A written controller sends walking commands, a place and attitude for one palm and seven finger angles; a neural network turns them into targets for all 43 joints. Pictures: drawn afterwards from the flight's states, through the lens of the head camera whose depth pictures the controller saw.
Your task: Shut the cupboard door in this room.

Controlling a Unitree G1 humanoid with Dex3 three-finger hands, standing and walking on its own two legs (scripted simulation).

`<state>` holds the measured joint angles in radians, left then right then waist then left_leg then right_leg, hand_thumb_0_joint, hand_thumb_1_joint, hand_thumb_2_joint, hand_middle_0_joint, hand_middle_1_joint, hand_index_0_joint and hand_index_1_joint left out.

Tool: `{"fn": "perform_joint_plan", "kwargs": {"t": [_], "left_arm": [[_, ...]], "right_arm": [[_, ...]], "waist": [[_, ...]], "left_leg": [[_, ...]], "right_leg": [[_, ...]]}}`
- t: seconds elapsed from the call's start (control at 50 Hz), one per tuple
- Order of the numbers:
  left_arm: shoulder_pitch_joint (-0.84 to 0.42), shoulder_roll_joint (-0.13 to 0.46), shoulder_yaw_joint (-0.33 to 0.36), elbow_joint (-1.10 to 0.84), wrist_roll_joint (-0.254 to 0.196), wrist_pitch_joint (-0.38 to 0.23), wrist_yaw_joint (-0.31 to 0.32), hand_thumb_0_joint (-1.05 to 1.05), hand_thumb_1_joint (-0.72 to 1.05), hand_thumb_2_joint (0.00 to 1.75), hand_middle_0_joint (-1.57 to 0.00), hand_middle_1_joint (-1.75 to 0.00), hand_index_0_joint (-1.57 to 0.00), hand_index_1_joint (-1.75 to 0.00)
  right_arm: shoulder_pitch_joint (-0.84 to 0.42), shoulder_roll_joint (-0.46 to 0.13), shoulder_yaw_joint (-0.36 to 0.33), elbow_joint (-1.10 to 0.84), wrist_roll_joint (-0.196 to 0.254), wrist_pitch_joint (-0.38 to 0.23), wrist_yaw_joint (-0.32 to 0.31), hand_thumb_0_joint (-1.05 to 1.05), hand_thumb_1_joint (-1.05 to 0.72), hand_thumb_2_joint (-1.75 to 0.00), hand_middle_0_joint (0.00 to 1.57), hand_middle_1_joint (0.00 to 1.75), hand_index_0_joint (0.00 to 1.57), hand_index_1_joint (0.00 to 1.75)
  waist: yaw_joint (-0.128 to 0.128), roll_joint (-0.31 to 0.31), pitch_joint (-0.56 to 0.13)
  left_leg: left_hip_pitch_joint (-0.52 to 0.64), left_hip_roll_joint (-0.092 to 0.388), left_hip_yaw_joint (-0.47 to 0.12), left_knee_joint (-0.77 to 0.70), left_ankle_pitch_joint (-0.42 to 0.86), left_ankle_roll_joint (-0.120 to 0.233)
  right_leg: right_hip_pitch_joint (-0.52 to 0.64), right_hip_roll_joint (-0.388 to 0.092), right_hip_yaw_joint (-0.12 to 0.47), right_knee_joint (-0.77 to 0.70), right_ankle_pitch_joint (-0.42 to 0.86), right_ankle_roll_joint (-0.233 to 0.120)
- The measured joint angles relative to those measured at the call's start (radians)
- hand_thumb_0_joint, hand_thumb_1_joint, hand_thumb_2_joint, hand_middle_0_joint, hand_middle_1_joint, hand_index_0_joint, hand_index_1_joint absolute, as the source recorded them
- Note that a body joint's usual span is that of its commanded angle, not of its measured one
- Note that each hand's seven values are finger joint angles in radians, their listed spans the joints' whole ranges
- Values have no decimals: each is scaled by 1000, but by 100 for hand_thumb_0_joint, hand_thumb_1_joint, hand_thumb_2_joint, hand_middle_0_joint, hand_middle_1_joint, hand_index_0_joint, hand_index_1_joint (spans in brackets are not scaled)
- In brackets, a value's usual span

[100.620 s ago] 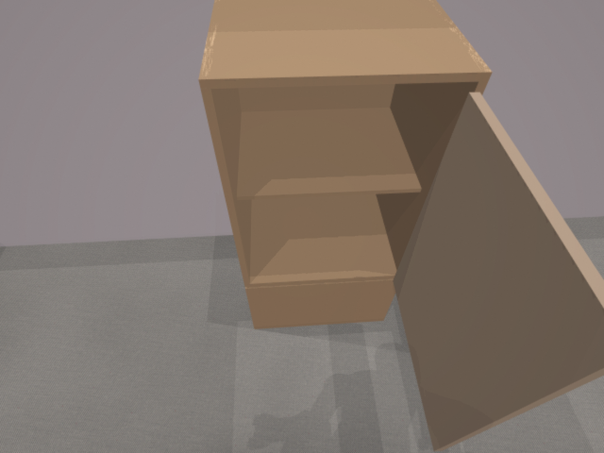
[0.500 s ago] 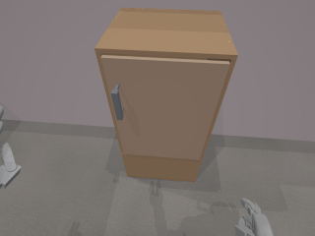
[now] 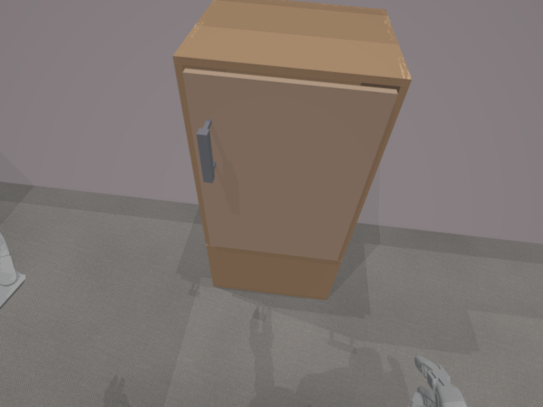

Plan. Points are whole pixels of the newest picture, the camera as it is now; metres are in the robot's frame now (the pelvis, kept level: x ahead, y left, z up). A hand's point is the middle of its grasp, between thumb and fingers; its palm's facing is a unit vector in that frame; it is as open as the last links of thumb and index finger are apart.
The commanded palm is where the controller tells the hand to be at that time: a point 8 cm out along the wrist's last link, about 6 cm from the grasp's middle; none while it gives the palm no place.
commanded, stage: step back with the hand held close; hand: left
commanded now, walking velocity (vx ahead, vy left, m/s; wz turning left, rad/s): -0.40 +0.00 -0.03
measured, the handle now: (208, 151) +0.63 +0.18 -0.01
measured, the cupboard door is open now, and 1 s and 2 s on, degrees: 0 0 0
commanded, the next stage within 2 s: stop stepping back and stand still in 0.68 s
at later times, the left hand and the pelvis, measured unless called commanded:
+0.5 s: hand out of the picture +0.14 +0.28 +0.18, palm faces +0.48 -0.77 -0.43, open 7.4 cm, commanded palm +0.08 +0.32 +0.19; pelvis -0.04 +0.01 +0.00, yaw +4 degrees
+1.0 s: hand out of the picture +0.06 +0.23 +0.19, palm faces +0.28 -0.81 -0.52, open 7.4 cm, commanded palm +0.03 +0.28 +0.19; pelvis -0.14 -0.01 +0.01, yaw -6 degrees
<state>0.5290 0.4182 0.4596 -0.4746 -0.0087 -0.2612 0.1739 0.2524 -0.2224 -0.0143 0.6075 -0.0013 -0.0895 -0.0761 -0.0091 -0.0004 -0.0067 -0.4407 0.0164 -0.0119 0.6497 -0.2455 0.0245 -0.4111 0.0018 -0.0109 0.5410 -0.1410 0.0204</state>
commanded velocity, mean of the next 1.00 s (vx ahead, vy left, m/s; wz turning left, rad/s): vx -0.23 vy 0.02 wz -0.07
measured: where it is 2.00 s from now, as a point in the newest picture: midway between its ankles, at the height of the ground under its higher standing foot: outside the picture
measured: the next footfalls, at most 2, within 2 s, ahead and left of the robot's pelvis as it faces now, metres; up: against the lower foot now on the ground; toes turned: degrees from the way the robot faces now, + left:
right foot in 0.82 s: -0.20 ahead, -0.12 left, +0.00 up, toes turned -2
left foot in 1.00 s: -0.02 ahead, +0.09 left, +0.00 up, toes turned -4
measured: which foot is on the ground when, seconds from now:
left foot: down 0.00-0.88, up 0.90-0.98, down 1.00-1.00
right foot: down 0.00-0.50, up 0.52-0.80, down 0.82-1.00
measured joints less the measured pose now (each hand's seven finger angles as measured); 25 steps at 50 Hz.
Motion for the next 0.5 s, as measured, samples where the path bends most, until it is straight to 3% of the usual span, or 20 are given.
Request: {"fn": "perform_joint_plan", "kwargs": {"t": [0.16,0.28,0.34,0.44,0.48,0.5], "left_arm": [[5,0,-18,-32,-8,-1,7,1,89,90,-21,-30,-21,-30],[-11,40,24,-21,6,-15,-10,1,89,90,-22,-30,-21,-30],[-14,32,41,-24,1,-24,-18,1,89,90,-21,-30,-21,-30],[11,-2,-25,-60,-10,-1,-12,1,89,90,-21,-30,-21,-30],[21,2,-38,-77,-10,4,-11,1,89,90,-22,-30,-21,-30],[16,10,-35,-83,-10,5,-10,1,89,90,-22,-30,-21,-30]], "right_arm": [[-23,3,-3,11,1,7,4,1,-90,-90,20,30,21,30],[-11,27,-1,-3,-1,-15,-3,1,-90,-90,20,30,21,30],[-34,27,-1,6,-6,-23,6,1,-90,-90,20,30,21,30],[-62,21,-13,37,-10,6,21,1,-90,-90,20,30,21,30],[-61,17,-13,32,-8,20,17,1,-90,-90,20,30,21,30],[-65,17,-14,28,-7,23,11,1,-90,-90,20,30,21,30]], "waist": [[-3,-9,-2],[-25,-7,-6],[-9,-8,8],[7,-29,-2],[5,-32,-19],[3,-33,-17]], "left_leg": [[-18,-3,0,-28,39,0],[-52,11,-12,-6,56,10],[-77,28,1,19,43,-4],[-69,-7,8,52,-71,-36],[-25,-14,13,-9,-23,-26],[-21,-16,13,-42,60,-8]], "right_leg": [[-14,0,4,-26,10,4],[15,56,59,72,-75,6],[4,65,64,75,-100,-5],[9,38,76,22,-53,1],[6,31,74,-2,-35,13],[3,28,71,-8,-27,19]]}}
